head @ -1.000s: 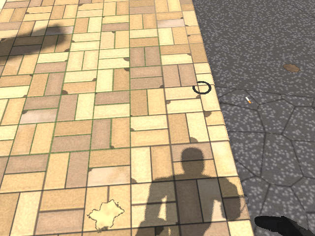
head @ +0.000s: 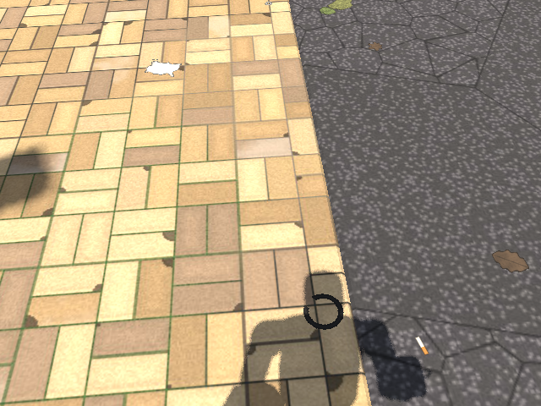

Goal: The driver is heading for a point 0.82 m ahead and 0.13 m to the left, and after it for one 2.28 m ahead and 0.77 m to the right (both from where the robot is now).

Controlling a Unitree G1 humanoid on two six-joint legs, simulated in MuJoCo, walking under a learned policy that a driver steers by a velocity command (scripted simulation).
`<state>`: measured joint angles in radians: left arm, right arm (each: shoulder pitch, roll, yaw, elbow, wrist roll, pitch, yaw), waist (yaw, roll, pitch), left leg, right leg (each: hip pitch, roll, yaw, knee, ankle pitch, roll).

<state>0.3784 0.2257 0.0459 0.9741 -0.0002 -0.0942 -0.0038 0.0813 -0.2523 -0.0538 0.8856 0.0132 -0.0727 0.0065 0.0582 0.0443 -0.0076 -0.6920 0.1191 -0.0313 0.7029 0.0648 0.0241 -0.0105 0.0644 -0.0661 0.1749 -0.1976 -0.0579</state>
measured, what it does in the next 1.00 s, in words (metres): walks ahead: left foot, then right foot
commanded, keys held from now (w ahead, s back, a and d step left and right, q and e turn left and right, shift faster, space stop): w+q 0.42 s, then w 0.12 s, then w+e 0.46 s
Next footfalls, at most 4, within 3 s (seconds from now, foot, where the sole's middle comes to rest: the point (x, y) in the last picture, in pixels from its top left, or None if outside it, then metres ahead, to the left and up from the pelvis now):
0.20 left None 0.28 0.15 -0.78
0.72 right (291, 361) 0.62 0.04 -0.78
1.20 left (216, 282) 0.85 0.26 -0.78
1.64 right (302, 313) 0.76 0.01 -0.78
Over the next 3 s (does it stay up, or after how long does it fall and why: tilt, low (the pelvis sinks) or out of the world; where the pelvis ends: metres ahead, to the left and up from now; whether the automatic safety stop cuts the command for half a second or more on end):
stays up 0.75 0.16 -0.02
